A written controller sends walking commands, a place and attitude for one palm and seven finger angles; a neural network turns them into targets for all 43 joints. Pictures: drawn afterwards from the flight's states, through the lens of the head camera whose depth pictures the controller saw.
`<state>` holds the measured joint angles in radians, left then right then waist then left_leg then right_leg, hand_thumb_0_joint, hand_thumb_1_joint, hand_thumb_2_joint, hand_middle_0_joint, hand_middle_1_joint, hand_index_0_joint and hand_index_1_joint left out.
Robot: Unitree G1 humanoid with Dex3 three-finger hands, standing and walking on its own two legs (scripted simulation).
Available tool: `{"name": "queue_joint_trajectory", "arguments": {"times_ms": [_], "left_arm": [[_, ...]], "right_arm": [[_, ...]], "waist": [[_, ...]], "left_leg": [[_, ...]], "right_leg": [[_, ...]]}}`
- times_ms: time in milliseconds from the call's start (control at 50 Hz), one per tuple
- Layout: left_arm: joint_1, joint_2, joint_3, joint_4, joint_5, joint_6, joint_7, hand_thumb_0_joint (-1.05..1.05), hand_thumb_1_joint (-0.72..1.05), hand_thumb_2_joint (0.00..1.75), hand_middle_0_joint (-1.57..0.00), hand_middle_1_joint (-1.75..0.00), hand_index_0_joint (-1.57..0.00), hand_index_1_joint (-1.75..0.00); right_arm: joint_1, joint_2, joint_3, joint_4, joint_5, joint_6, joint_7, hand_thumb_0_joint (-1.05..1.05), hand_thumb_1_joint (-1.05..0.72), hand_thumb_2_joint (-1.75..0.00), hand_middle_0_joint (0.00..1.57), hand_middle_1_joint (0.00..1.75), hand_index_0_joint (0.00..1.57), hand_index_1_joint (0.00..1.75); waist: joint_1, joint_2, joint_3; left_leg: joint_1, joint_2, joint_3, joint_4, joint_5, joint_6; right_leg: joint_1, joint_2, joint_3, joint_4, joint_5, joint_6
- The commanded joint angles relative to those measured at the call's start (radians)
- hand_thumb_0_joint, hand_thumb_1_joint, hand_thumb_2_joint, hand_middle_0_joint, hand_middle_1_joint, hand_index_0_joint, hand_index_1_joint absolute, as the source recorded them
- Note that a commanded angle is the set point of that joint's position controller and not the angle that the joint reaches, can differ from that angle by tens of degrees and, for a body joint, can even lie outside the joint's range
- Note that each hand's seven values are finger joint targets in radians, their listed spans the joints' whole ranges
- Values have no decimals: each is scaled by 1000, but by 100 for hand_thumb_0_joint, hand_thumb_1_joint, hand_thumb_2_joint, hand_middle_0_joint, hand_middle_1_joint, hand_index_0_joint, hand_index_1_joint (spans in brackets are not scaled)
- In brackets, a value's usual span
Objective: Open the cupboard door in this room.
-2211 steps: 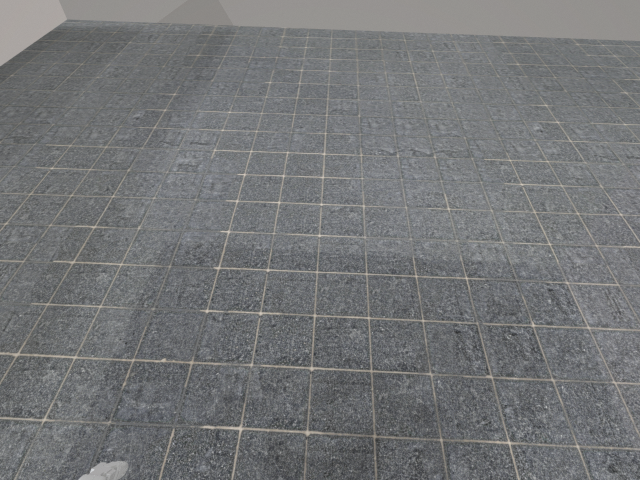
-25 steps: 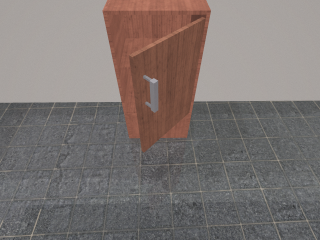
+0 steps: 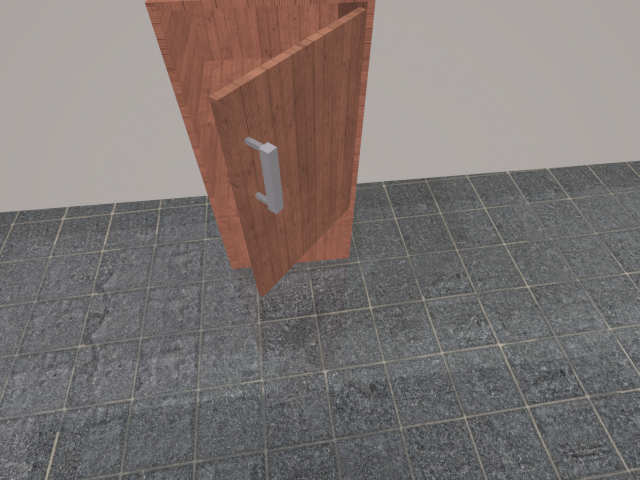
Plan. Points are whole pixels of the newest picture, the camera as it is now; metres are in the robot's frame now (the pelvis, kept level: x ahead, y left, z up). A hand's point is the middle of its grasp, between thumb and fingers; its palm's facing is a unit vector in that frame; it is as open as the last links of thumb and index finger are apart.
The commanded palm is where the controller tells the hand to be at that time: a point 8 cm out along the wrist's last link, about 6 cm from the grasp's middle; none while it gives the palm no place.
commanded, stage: walk to a spot facing it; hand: left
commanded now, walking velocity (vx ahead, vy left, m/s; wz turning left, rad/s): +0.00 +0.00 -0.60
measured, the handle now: (264, 176) +0.61 +0.15 -0.03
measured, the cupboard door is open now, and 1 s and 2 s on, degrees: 46 46 46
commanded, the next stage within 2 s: none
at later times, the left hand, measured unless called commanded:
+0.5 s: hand out of the picture +0.09 +0.17 -0.16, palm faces -0.18 -0.94 -0.27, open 7.4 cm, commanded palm none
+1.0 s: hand (268, 419) +0.22 +0.10 -0.16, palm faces -0.55 -0.78 -0.31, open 7.4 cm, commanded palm none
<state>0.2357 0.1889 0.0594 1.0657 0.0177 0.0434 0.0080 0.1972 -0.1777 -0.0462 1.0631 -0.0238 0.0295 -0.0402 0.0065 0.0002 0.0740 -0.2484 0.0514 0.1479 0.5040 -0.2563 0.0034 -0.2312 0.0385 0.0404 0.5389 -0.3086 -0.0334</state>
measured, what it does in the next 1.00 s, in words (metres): steps on the spot, turning right: left foot, then right foot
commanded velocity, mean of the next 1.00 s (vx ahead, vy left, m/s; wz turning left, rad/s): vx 0.00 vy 0.00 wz -0.60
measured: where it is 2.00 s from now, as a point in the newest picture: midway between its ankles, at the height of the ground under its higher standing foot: outside the picture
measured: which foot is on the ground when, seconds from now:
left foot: down 0.00-0.14, up 0.16-0.58, down 0.60-0.88, up 0.90-1.00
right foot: down 0.00-0.58, up 0.60-0.86, down 0.88-1.00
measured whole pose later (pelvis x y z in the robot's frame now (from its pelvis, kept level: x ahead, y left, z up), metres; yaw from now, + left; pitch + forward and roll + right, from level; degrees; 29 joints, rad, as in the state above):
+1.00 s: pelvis +0.01 -0.02 -0.01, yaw -35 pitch +1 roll +0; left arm 0.13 0.26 0.07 0.87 0.02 0.03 0.00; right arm 0.21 -0.29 -0.07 0.93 -0.01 0.07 -0.03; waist -0.02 0.02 0.14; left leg -0.45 0.08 0.03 1.07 -0.52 -0.07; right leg -0.34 0.02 0.03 0.63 -0.31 -0.02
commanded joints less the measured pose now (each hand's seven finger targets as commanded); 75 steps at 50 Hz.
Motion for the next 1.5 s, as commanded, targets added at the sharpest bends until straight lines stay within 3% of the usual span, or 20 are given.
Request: {"name": "queue_joint_trajectory", "arguments": {"times_ms": [0,80,120,160,240,520,560,600,680,820,860,900,1000,1100,1140,1160,1180,1280,1420,1480], "left_arm": [[19,102,39,-97,7,0,-11,0,90,90,-20,-30,-20,-30],[89,95,48,-102,8,-1,-21,0,90,90,-20,-30,-20,-30],[117,249,73,-102,23,-17,-1,0,90,90,-20,-30,-20,-30],[97,227,75,-109,9,-14,17,0,90,90,-20,-30,-20,-30],[55,187,63,-140,3,-32,25,0,90,90,-20,-30,-20,-30],[-7,213,77,-202,4,-16,13,0,90,90,-20,-30,-20,-30],[5,133,57,-236,-10,-17,0,0,90,90,-20,-30,-20,-30],[-64,159,58,-286,6,-26,-21,0,90,90,-20,-30,-20,-30],[-70,125,50,-256,1,-12,-40,0,90,90,-20,-30,-20,-30],[-12,154,47,-234,0,-16,-50,0,90,90,-20,-30,-20,-30],[106,352,83,-206,9,-30,-18,0,90,90,-20,-30,-20,-30],[58,312,78,-215,5,-20,0,0,90,90,-20,-30,-20,-30],[-57,257,55,-247,9,-19,8,0,90,90,-20,-30,-20,-30],[-95,252,59,-247,7,-16,-11,0,90,90,-20,-30,-20,-30],[-141,169,40,-280,2,-13,-27,0,90,90,-20,-30,-20,-30],[-155,116,28,-318,-5,-18,-36,0,90,90,-20,-30,-20,-30],[-237,154,45,-350,1,-30,-54,0,90,90,-20,-30,-20,-30],[-166,77,37,-269,17,-35,-88,0,90,90,-20,-30,-20,-30],[-273,54,16,-276,11,-41,-87,0,90,90,-20,-30,-20,-30],[-87,103,33,-214,13,-56,-78,0,90,90,-20,-30,-20,-30]], "right_arm": [[45,-206,-51,-77,-5,-20,-17,0,-90,-90,20,30,20,30],[-39,-212,-51,-119,-9,-20,-13,0,-90,-90,20,30,20,30],[-57,-112,-40,-169,11,-9,-3,0,-90,-90,20,30,20,30],[-104,-132,-48,-175,10,9,-4,0,-90,-90,20,30,20,30],[-99,-112,-35,-181,11,1,0,0,-90,-90,20,30,20,30],[-48,-123,-31,-228,29,-23,-14,0,-90,-90,20,30,20,30],[20,-250,-55,-222,10,-42,-20,0,-90,-90,20,30,20,30],[50,-296,-57,-247,-12,-36,-24,0,-90,-90,20,30,20,30],[-4,-217,-33,-255,-18,-38,-20,0,-90,-90,20,30,20,30],[30,-268,-50,-235,-4,-23,-2,0,-90,-90,20,30,20,30],[-17,-152,-24,-304,16,-18,9,0,-90,-90,20,30,20,30],[-52,-172,-27,-285,16,-10,0,0,-90,-90,20,30,20,30],[2,-134,-21,-235,16,-4,12,0,-90,-90,20,30,20,30],[89,-138,-23,-224,10,-26,19,0,-90,-90,20,30,20,30],[244,-219,-37,-179,-5,-46,6,0,-90,-90,20,30,20,30],[318,-327,-60,-175,-22,-55,0,0,-90,-90,20,30,20,30],[291,-354,-62,-182,-19,-64,-11,0,-90,-90,20,30,20,30],[187,-188,-14,-178,-15,-96,1,0,-90,-90,20,30,20,30],[292,-200,-25,-117,-20,-90,15,0,-90,-90,20,30,20,30],[250,-207,-24,-122,-11,-84,19,0,-90,-90,20,30,20,30]], "waist": [[0,172,-73],[60,92,-69],[65,-365,-37],[55,-223,-17],[25,-76,-126],[-20,-131,-149],[-36,226,-195],[-47,159,-99],[-4,214,-116],[28,161,-124],[94,-341,-181],[75,-266,-142],[5,-130,-139],[-31,-152,-95],[-113,94,-64],[-136,365,-67],[-127,209,-17],[-34,171,-19],[-83,184,-19],[23,116,-110]], "left_leg": [[67,312,-255,-189,60,136],[-49,288,-128,-42,142,100],[-296,-4,37,388,-310,-42],[-349,-5,-154,643,-292,-32],[-328,3,-177,603,-173,-57],[20,-47,-188,25,-31,-40],[341,276,-491,-192,142,72],[140,475,-585,-199,342,245],[164,260,-230,-76,664,136],[-4,218,-96,98,405,25],[-349,6,-9,550,-403,-79],[-397,44,-161,683,-346,-63],[-213,14,-115,469,-194,-77],[18,-35,-78,140,-124,-57],[282,118,-269,-157,-317,6],[292,426,-674,-344,-579,121],[153,519,-747,-419,-626,206],[142,257,-195,-296,-24,81],[165,292,-11,-230,192,76],[77,254,77,61,374,30]], "right_leg": [[-137,-30,-13,213,-49,3],[3,-64,-32,93,-34,4],[95,-351,439,-252,341,-101],[57,-328,466,-233,413,-152],[182,-251,346,-142,601,-172],[17,-144,421,-56,578,-95],[-325,54,211,156,9,19],[-377,0,38,555,-323,78],[-333,-44,-30,538,-219,83],[92,-16,-131,-29,107,25],[298,-444,415,-188,664,-169],[203,-353,401,-157,467,-221],[47,-248,259,-134,457,-165],[-139,-183,331,-194,-145,-132],[-455,-35,220,15,-380,-45],[-573,75,3,355,-360,20],[-566,-44,32,493,-272,23],[-487,-103,-61,568,24,54],[-280,-71,-184,182,-7,29],[84,-1,-227,0,26,-24]]}}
